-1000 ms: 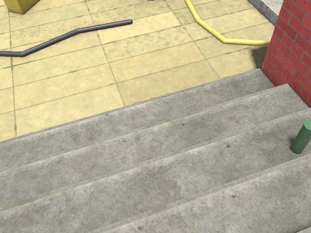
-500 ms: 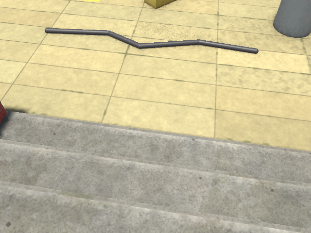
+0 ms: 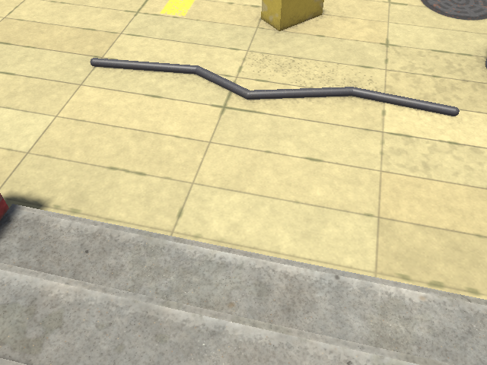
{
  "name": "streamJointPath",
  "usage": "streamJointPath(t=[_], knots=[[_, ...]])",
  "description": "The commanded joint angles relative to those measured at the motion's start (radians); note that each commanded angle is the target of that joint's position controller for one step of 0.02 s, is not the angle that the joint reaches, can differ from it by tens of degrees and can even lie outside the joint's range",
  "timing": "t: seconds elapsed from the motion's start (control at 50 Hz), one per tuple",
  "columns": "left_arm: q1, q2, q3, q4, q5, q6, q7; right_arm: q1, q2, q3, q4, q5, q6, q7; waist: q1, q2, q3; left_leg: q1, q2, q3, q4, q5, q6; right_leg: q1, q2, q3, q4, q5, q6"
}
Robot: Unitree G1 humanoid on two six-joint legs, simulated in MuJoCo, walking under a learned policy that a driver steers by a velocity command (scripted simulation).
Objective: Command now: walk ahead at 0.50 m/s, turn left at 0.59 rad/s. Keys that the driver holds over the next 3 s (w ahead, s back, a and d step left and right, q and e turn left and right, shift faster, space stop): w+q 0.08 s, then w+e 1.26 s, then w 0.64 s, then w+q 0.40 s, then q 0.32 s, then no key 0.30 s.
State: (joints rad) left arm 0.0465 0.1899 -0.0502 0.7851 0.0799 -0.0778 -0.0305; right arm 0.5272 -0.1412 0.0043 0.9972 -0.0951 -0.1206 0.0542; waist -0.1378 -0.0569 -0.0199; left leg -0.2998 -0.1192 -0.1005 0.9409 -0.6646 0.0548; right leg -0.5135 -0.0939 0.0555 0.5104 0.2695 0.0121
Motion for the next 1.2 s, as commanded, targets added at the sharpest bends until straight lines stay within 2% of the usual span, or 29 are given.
streamJointPath(t=[0.02, 0.06, 0.08, 0.1, 0.14, 0.16, 0.22, 0.24, 0.26, 0.28, 0.32, 0.38, 0.48, 0.52, 0.54, 0.56, 0.58, 0.6, 0.64, 0.7, 0.78, 0.88, 0.96, 0.98, 1.0, 1.04, 1.08, 1.14, 1.2], knots=[[0.055, 0.125, 0.039, -0.019, -0.005, 0.005, 0.005, 0.024, -0.172, -0.027, -0.041, 0.023, 0.018, -0.008, 0.090, 0.078, 0.148, -0.154, 0.189, -0.363, -0.102, 0.119, 0.175, 0.237, 0.010, -0.021, -0.232, 0.005, -0.020], [0.347, 0.244, 0.110, 0.061, -0.042, -0.030, 0.020, 0.006, -0.174, -0.022, -0.051, -0.013, 0.032, 0.022, 0.232, 0.057, 0.005, -0.293, 0.121, -0.305, 0.231, 0.328, 0.068, 0.656, -0.026, -0.051, -0.063, 0.026, -0.136], [0.524, 0.303, 0.129, 0.101, -0.033, -0.039, 0.010, 0.201, 0.027, 0.010, -0.032, 0.005, 0.022, 0.034, 0.201, -0.217, -0.313, -0.528, -0.020, -0.075, 0.693, -0.008, -0.041, 1.108, -0.250, 0.127, 0.216, 0.524, -0.376], [0.611, 0.308, 0.118, 0.089, 0.001, -0.024, -0.026, 0.228, -0.027, 0.001, -0.061, 0.050, 0.019, 0.040, 0.245, -0.212, -0.381, -0.749, -0.064, -0.046, 1.098, -0.179, -0.057, 1.161, -0.363, 0.410, 0.142, 0.523, -0.471], [0.524, 0.223, 0.106, 0.158, 0.007, -0.012, -0.071, -0.063, -0.157, -0.035, -0.127, 0.061, 0.022, 0.002, 0.247, -0.038, 0.054, -1.153, 0.059, -0.037, 1.175, 0.107, -0.039, 0.762, -0.353, 0.533, -0.106, -0.552, -0.368], [0.430, 0.089, 0.064, 0.122, 0.003, -0.021, -0.074, -0.101, -0.132, -0.027, -0.125, 0.049, 0.023, -0.029, 0.195, 0.075, 0.079, -0.996, 0.105, -0.053, 0.998, 0.308, -0.006, 0.539, -0.249, 0.373, -0.171, -0.608, -0.298], [0.290, -0.006, 0.037, 0.134, -0.001, -0.040, -0.021, -0.084, 0.013, 0.039, -0.140, -0.007, 0.045, -0.035, 0.072, 0.062, 0.135, -0.795, 0.266, -0.077, 0.684, 0.574, 0.031, 0.142, -0.186, 0.328, -0.263, -0.586, -0.322], [0.367, 0.121, 0.080, 0.186, -0.109, -0.039, 0.003, -0.282, -0.108, -0.029, -0.186, 0.056, 0.081, -0.056, 0.085, 0.105, 0.113, -0.672, 0.213, 0.067, 0.556, 0.494, -0.006, 0.156, -0.163, 0.260, -0.218, -0.244, -0.271], [0.351, 0.124, 0.073, 0.178, -0.127, -0.044, 0.023, -0.378, -0.095, -0.012, -0.257, 0.075, 0.090, -0.057, 0.079, 0.111, 0.133, -0.558, 0.208, 0.095, 0.241, 0.605, -0.032, 0.061, -0.090, 0.162, -0.244, -0.097, -0.238], [0.406, 0.037, 0.046, 0.175, -0.016, -0.078, 0.008, -0.260, -0.015, 0.034, -0.185, 0.003, 0.049, -0.013, 0.157, -0.043, -0.024, -0.475, 0.250, 0.041, 0.082, 0.847, -0.042, 0.143, -0.026, 0.077, -0.235, -0.209, -0.284], [0.495, 0.083, 0.052, 0.235, 0.009, -0.079, -0.017, -0.307, -0.044, 0.025, -0.169, -0.004, 0.049, 0.021, 0.169, -0.024, 0.040, -0.416, 0.205, 0.093, 0.027, 0.877, -0.054, 0.109, -0.057, 0.140, -0.235, -0.251, -0.307], [0.476, 0.120, 0.060, 0.229, -0.009, -0.074, -0.053, -0.398, -0.119, 0.003, -0.210, -0.002, 0.056, 0.015, 0.138, 0.002, 0.042, -0.362, 0.188, 0.071, -0.045, 0.794, -0.048, 0.203, -0.098, 0.202, -0.167, -0.103, -0.326], [0.621, 0.096, 0.070, 0.276, -0.004, -0.064, -0.003, -0.565, -0.131, -0.011, -0.307, 0.008, 0.040, -0.012, 0.206, -0.030, 0.036, -0.378, 0.141, 0.129, -0.142, 0.412, -0.019, 0.471, -0.110, 0.280, 0.029, 0.023, -0.310], [0.446, 0.141, 0.096, 0.202, -0.001, -0.059, -0.019, -0.282, -0.163, -0.040, -0.240, 0.033, 0.013, -0.034, 0.044, 0.029, -0.029, 0.224, 0.073, 0.187, -0.228, 0.494, 0.044, 0.085, -0.004, 0.202, 0.273, 0.188, -0.264], [0.416, 0.104, 0.092, 0.149, 0.003, -0.068, -0.037, -0.048, -0.259, -0.069, -0.190, 0.057, -0.009, -0.054, -0.035, 0.153, -0.209, 0.640, 0.223, 0.008, -0.234, 0.680, 0.204, -0.182, 0.095, 0.109, 0.602, 0.003, -0.181], [0.486, -0.049, 0.051, 0.135, -0.007, -0.079, -0.047, 0.084, -0.249, -0.053, -0.154, 0.053, -0.019, -0.052, -0.030, 0.315, -0.361, 0.799, 0.529, -0.409, -0.381, 0.881, 0.448, -0.385, 0.204, 0.037, 0.971, -0.917, -0.125], [0.344, 0.029, 0.075, 0.078, -0.037, -0.077, -0.043, 0.054, -0.213, -0.057, -0.136, 0.001, -0.023, -0.039, -0.050, 0.168, -0.059, 0.528, 0.594, -0.554, -0.526, 0.663, 0.439, -0.591, 0.157, 0.131, 0.984, -0.833, -0.125], [0.253, 0.044, 0.086, 0.060, -0.028, -0.052, -0.019, -0.076, -0.154, -0.041, -0.136, 0.014, -0.014, -0.038, 0.015, 0.057, 0.067, 0.338, 0.562, -0.425, -0.543, 0.541, 0.358, -0.578, 0.092, 0.133, 0.906, -0.689, -0.123], [0.310, 0.020, 0.088, 0.109, 0.019, -0.012, 0.003, -0.170, -0.011, 0.003, -0.149, 0.041, 0.004, -0.040, 0.101, 0.074, 0.028, 0.129, 0.481, -0.207, -0.561, 0.583, 0.294, -0.388, 0.016, 0.085, 0.810, -0.569, -0.105], [0.350, -0.061, 0.055, 0.135, 0.059, -0.001, -0.036, -0.280, 0.036, 0.021, -0.161, 0.013, -0.005, -0.079, 0.172, 0.076, 0.063, -0.112, 0.336, 0.056, -0.515, 0.458, 0.150, -0.191, -0.035, 0.054, 0.488, -0.085, -0.115], [0.161, 0.036, 0.077, 0.086, 0.007, -0.024, -0.064, -0.121, -0.069, 0.014, -0.066, -0.030, -0.017, -0.072, 0.115, 0.108, 0.084, -0.357, 0.289, 0.200, -0.442, 0.239, 0.093, 0.171, 0.039, -0.107, 0.197, 0.253, -0.090], [-0.072, 0.049, 0.060, -0.013, 0.039, 0.015, -0.032, 0.043, -0.122, 0.012, 0.049, 0.032, -0.003, -0.051, 0.045, 0.091, 0.213, 0.053, 0.459, 0.027, -0.353, 0.254, 0.100, -0.042, -0.014, -0.051, -0.059, -0.046, -0.121], [0.378, 0.227, 0.151, 0.148, 0.009, -0.020, -0.022, -0.039, -0.190, -0.007, 0.046, -0.016, 0.037, -0.002, 0.268, -0.062, 0.052, -0.148, 0.307, 0.270, 0.190, 0.547, 0.001, 0.690, 0.088, -0.195, -0.146, 0.035, -0.172], [0.586, 0.288, 0.171, 0.215, 0.026, -0.010, -0.019, 0.162, -0.050, 0.019, 0.084, -0.017, 0.039, 0.028, 0.234, -0.210, -0.231, -0.385, 0.201, 0.291, 0.612, 0.037, -0.088, 1.169, -0.081, 0.029, 0.153, 0.504, -0.356], [0.712, 0.277, 0.172, 0.253, 0.017, -0.001, -0.019, 0.091, -0.085, 0.018, 0.026, 0.021, 0.032, 0.050, 0.308, -0.095, -0.352, -0.505, 0.158, 0.181, 0.821, -0.112, -0.097, 1.283, -0.180, 0.240, 0.119, 0.489, -0.431], [0.587, 0.237, 0.163, 0.218, -0.040, -0.034, -0.018, -0.326, -0.170, -0.013, -0.188, 0.063, -0.024, 0.011, 0.353, -0.052, -0.022, -0.918, 0.187, 0.060, 0.785, -0.023, -0.077, 1.004, -0.221, 0.473, -0.081, -0.379, -0.413], [0.327, 0.078, 0.095, 0.148, -0.012, -0.052, -0.032, -0.308, -0.163, -0.017, -0.161, 0.006, -0.028, -0.057, 0.190, 0.095, 0.081, -0.616, 0.291, -0.032, 0.357, 0.270, -0.040, 0.501, -0.211, 0.416, -0.159, -0.470, -0.405], [0.246, 0.077, 0.078, 0.115, -0.041, -0.054, -0.039, -0.255, -0.060, 0.014, -0.151, -0.013, 0.031, -0.079, 0.110, 0.050, 0.064, -0.293, 0.279, 0.020, 0.083, 0.387, -0.066, 0.087, -0.115, 0.316, -0.222, -0.438, -0.410], [0.255, 0.081, 0.074, 0.084, 0.005, -0.071, -0.023, -0.266, -0.058, 0.032, -0.181, -0.014, 0.030, -0.036, 0.138, 0.087, 0.047, -0.224, 0.239, -0.015, -0.050, 0.898, -0.056, -0.045, 0.017, 0.240, -0.002, -0.371, -0.340]])
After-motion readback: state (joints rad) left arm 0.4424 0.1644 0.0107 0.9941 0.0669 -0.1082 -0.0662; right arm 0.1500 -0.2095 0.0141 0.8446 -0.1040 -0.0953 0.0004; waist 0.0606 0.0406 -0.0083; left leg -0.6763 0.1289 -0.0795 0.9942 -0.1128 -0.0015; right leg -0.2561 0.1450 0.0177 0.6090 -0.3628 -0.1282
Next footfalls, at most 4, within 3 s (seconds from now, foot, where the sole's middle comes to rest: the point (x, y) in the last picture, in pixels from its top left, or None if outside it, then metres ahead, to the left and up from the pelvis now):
0.06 right None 0.17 -0.14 -0.84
0.52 left None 0.37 0.07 -0.84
0.94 right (297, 361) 0.58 -0.23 -0.97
1.40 left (252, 290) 0.91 -0.14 -1.10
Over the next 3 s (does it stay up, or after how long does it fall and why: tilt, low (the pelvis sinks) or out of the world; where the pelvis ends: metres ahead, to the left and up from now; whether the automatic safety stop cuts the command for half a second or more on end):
stays up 1.38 -0.57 -0.46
